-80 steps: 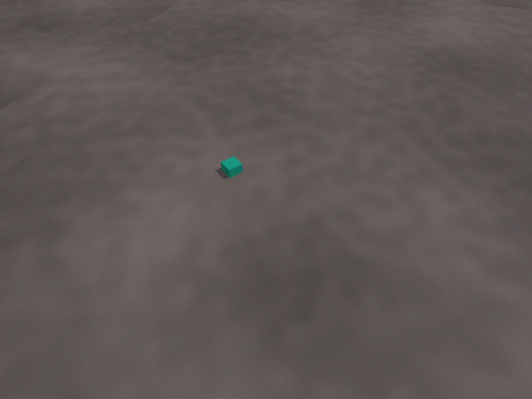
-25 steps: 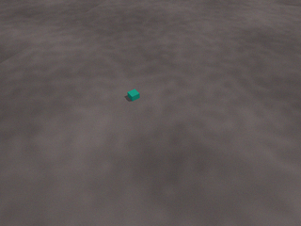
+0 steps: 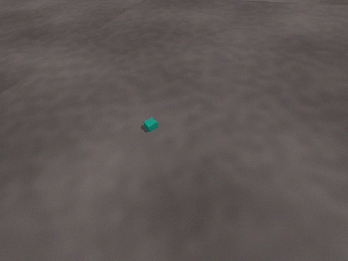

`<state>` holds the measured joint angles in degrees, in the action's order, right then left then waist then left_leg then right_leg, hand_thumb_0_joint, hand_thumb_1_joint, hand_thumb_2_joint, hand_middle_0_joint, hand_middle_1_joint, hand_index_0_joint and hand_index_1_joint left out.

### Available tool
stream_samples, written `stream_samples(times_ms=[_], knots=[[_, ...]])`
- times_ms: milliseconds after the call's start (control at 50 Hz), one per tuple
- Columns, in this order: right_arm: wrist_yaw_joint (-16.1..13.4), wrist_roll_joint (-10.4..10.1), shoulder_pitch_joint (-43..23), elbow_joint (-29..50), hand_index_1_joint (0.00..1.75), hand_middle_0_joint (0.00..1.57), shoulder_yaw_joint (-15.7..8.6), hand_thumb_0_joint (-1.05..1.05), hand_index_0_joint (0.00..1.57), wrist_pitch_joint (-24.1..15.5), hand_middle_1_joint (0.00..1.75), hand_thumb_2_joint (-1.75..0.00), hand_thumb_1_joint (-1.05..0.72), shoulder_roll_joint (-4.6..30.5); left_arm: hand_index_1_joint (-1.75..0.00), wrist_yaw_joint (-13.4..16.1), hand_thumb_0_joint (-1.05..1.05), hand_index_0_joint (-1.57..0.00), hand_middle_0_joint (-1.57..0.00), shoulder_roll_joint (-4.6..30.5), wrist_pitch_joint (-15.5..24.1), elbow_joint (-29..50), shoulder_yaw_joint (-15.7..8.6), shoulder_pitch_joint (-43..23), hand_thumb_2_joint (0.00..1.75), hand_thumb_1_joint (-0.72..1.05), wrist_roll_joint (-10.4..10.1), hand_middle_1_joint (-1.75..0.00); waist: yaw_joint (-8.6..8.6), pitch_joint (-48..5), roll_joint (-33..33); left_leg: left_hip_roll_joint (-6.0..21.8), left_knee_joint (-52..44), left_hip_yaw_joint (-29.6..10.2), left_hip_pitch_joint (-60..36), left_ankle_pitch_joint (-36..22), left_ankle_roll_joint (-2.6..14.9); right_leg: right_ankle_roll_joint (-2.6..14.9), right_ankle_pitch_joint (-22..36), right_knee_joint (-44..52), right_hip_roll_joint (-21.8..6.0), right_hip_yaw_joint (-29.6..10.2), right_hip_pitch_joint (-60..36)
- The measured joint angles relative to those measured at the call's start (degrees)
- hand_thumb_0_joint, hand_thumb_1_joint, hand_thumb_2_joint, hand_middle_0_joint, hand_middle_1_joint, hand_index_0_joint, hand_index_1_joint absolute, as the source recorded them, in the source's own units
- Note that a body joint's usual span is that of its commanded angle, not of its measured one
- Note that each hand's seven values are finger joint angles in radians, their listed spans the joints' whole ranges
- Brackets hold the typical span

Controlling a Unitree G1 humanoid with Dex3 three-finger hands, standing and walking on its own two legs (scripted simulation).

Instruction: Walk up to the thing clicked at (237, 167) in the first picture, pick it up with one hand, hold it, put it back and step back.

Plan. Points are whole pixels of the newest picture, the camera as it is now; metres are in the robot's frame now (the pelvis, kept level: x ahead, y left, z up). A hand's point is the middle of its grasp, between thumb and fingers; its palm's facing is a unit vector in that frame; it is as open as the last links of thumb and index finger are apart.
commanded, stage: walk up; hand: left
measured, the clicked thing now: (150, 124) +1.31 +0.28 -0.75
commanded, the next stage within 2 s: none
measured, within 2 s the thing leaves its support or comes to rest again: neither
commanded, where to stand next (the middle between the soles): +0.90 +0.04 m, yaw -1 degrees
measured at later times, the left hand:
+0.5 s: hand (80, 220) +0.29 +0.31 -0.14, palm faces -0.07 -0.93 -0.35, open 7.4 cm
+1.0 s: hand (102, 167) +0.46 +0.28 -0.13, palm faces -0.01 -0.92 -0.40, open 7.4 cm
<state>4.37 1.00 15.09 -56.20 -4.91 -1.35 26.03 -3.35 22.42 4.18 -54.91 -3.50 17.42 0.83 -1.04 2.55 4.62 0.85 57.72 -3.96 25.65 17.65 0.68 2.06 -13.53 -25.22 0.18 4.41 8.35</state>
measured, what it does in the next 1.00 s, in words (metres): walks ahead: left foot, then right foot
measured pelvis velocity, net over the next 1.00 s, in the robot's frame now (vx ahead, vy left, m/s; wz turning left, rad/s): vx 0.44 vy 0.00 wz -0.01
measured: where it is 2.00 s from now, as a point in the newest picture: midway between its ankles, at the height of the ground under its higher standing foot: (181, 181)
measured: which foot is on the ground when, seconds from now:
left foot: up 0.00-0.24, down 0.26-0.66, up 0.68-1.00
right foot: down 0.00-0.28, up 0.30-0.62, down 0.64-1.00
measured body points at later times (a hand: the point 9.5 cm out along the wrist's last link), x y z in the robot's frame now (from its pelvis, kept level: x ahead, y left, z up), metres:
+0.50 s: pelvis +0.23 +0.03 +0.00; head +0.24 +0.04 +0.45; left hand +0.29 +0.35 -0.12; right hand +0.30 -0.29 -0.10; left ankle +0.23 +0.16 -0.74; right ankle +0.28 -0.11 -0.70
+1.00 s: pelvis +0.44 +0.00 -0.01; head +0.45 -0.01 +0.44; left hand +0.46 +0.33 -0.10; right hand +0.53 -0.31 -0.12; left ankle +0.56 +0.15 -0.72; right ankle +0.41 -0.12 -0.74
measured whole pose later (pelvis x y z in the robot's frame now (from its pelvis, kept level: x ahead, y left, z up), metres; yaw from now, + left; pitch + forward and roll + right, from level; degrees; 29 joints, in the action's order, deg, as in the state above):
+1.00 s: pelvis +0.44 +0.00 -0.01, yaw +0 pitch -2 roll -1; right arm 5.5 1.1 14.4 -49.4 -3.6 -1.8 24.1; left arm -2.9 24.0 5.2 -48.7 -2.6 21.0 0.5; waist -2.6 4.0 2.7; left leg 5.1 38.9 1.1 27.2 12.3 0.5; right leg 0.8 -18.4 -28.7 -1.8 5.4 8.0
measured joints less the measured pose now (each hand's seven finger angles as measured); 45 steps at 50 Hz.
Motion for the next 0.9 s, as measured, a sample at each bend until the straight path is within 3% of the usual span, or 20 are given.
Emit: stream_samples(times_ms=[100, 180, 240, 280, 340, 380, 420, 500, 600, 640, 680, 700, 740, 780, 900], knots=[[1.33, 0.52, -0.48, 2.2, 0.3, 0.2, 0.21, 0.01, 0.2, 0.15, 0.3, -0.9, -0.9, -1.24, -0.3, 0.1, 0.01, -0.2, -0.2, 0.04, 0.3, 1.08, -0.12, 1.9, 0.9, 0.9, -0.07, -0.3, -0.62, 0.14, -1.38, 2.46, -10.77, 1.13, 3.35, -4.85, -1.5, 0.1, -1.21, 4.37, 0.45, 0.57, -4.94], [1.8, 0.97, -1.43, 3.08, 0.3, 0.2, 0.3, 0.01, 0.2, 0.26, 0.3, -0.9, -0.9, -1.82, -0.3, 0.02, 0.01, -0.2, -0.2, 0.79, 0.52, 2.24, -0.2, 2.45, 0.9, 0.9, -0.15, -0.3, -1.06, 0.96, -2.17, 4.83, -20.43, 3.01, 2.0, -8.05, -0.85, -0.92, -4.93, 3.62, 0.74, 1.33, -7.85], [1.71, 1.04, -2.35, 3.76, 0.3, 0.2, 0.29, 0.01, 0.2, -0.28, 0.3, -0.9, -0.9, -2.14, -0.3, 0.07, 0.01, -0.2, -0.2, 1.54, 0.22, 2.87, 0.08, 3.15, 0.9, 0.9, -0.22, -0.3, -1.43, 1.09, -3.33, 4.62, -25.14, 5.0, -1.48, -8.12, 0.25, -2.05, -9.82, -0.12, -0.13, 1.24, -8.91], [1.15, 1.51, -3.4, 4.81, 0.3, 0.2, 0.07, 0.01, 0.2, -1.56, 0.3, -0.9, -0.9, -2.74, -0.3, 0.51, 0.01, -0.2, -0.2, 2.08, -0.42, 2.76, 0.25, 3.08, 0.9, 0.9, -0.43, -0.3, -1.23, 2.08, -5.81, 2.63, -24.26, 6.81, -3.09, -9.79, 0.07, -1.23, -13.77, -10.12, -3.02, 0.06, -6.25], [0.31, 0.46, -3.49, 7.32, 0.3, 0.2, 0.24, 0.01, 0.2, -2.99, 0.3, -0.9, -0.9, -3.71, -0.3, 1.2, 0.01, -0.2, -0.2, 1.85, -1.49, 2.1, 1.03, 1.73, 0.9, 0.9, -1.04, -0.3, 0.37, 2.83, -6.49, 1.95, -22.27, 7.52, -4.86, -5.81, 0.1, 0.57, -13.53, -32.57, -0.58, -6.01, 3.94], [-0.19, -0.26, -2.66, 8.14, 0.3, 0.2, 0.97, 0.0, 0.2, -3.01, 0.3, -0.9, -0.9, -4.43, -0.3, 1.09, 0.01, -0.2, -0.2, 2.25, -1.29, 2.34, 1.39, 1.22, 0.9, 0.9, -1.39, -0.3, 0.83, 2.59, -7.21, 1.73, -24.66, 8.27, -7.93, -5.14, 0.19, 0.78, -10.91, -38.42, -0.3, -7.13, 9.67], [-0.48, -0.54, -1.52, 8.41, 0.3, 0.2, 1.6, 0.0, 0.2, -3.09, 0.3, -0.9, -0.9, -4.71, -0.3, 0.63, 0.01, -0.2, -0.2, 2.58, -0.93, 2.85, 1.3, 0.77, 0.9, 0.9, -1.39, -0.3, 1.09, 2.15, -7.68, 1.49, -27.38, 9.0, -10.9, -4.88, 0.08, 0.29, -8.67, -37.04, -1.58, -6.81, 14.0], [-0.53, -0.23, 0.84, 8.62, 0.3, 0.21, 2.02, 0.0, 0.2, -3.19, 0.3, -0.9, -0.9, -3.98, -0.3, -0.55, 0.01, -0.2, -0.2, 2.77, -0.91, 3.79, 0.91, -0.48, 0.9, 0.9, -0.85, -0.3, 1.75, 1.86, -7.14, 1.36, -30.46, 9.8, -15.55, -3.14, 0.23, -1.19, -5.63, -25.58, -4.64, -4.81, 18.67], [-0.19, -0.41, 3.49, 8.14, 0.3, 0.21, 1.64, 0.01, 0.21, -2.71, 0.3, -0.9, -0.9, -2.02, -0.3, -1.65, 0.01, -0.2, -0.2, 2.72, -0.65, 3.76, 0.21, -1.85, 0.9, 0.9, -0.28, -0.3, 2.74, 1.35, -5.26, 1.95, -29.15, 10.14, -19.42, 2.07, -0.99, -1.02, 2.64, -12.39, -5.79, -3.24, 18.25], [-0.29, -0.53, 4.55, 7.76, 0.3, 0.21, 1.53, 0.01, 0.21, -2.13, 0.3, -0.9, -0.9, -1.4, -0.3, -1.66, 0.01, -0.2, -0.2, 3.11, -0.1, 3.88, -0.16, -1.68, 0.9, 0.9, -0.11, -0.3, 2.75, 0.64, -4.6, 2.69, -25.49, 9.97, -19.9, 6.03, -1.62, -0.72, 4.53, -9.06, -5.05, -2.23, 15.64], [-0.8, -0.56, 4.63, 6.91, 0.3, 0.21, 1.31, 0.01, 0.2, -1.4, 0.3, -0.9, -0.9, -0.74, -0.3, -0.98, 0.01, -0.2, -0.2, 2.45, 0.73, 4.06, -0.67, -2.34, 0.9, 0.9, 0.06, -0.3, 2.41, 0.97, -1.94, 4.64, -15.25, 7.45, -17.06, 9.74, 0.06, -0.9, 2.44, -12.19, -3.21, -0.54, 15.06], [-1.05, -0.53, 4.23, 6.3, 0.3, 0.2, 1.41, 0.01, 0.2, -0.89, 0.3, -0.9, -0.9, -0.82, -0.3, -0.63, 0.01, -0.2, -0.2, 2.2, 1.16, 4.54, -0.58, -2.47, 0.9, 0.9, -0.07, -0.3, 1.94, 1.19, -1.71, 3.73, -8.24, 5.93, -14.42, 10.64, 0.59, -0.76, 0.76, -13.6, -3.09, -0.38, 14.86], [-1.33, -0.8, 3.14, 5.32, 0.3, 0.2, 1.79, 0.01, 0.2, -0.23, 0.3, -0.9, -0.9, -0.63, -0.3, -0.15, 0.01, -0.2, -0.2, 1.26, 1.57, 5.32, 0.03, -2.29, 0.9, 0.9, -0.7, -0.3, 0.96, 1.6, -1.18, 1.5, 2.45, 3.96, -9.16, 9.16, 1.02, -0.47, -0.6, -12.95, -3.03, -0.35, 12.89], [-1.36, -1.14, 2.1, 5.1, 0.3, 0.2, 1.93, 0.01, 0.2, -0.25, 0.3, -0.9, -0.9, -0.45, -0.3, 0.22, 0.01, -0.2, -0.2, 0.29, 1.66, 5.75, 0.66, -1.47, 0.9, 0.9, -0.96, -0.3, 0.27, 1.74, -0.45, 0.8, 5.87, 3.48, -4.76, 6.4, 1.21, -0.45, -0.43, -9.99, -2.78, -0.26, 10.06], [0.1, -0.36, 0.28, 6.68, 0.3, 0.2, 1.71, 0.01, 0.2, -0.52, 0.3, -0.9, -0.9, -1.39, -0.3, 0.52, 0.01, -0.2, -0.2, 0.15, 1.31, 6.02, 1.16, 1.78, 0.9, 0.9, -0.59, -0.3, -0.58, 1.47, -0.71, 2.98, -6.82, 4.35, 2.09, 0.55, -0.36, -0.21, -0.99, -3.24, -2.14, 0.38, 3.28]])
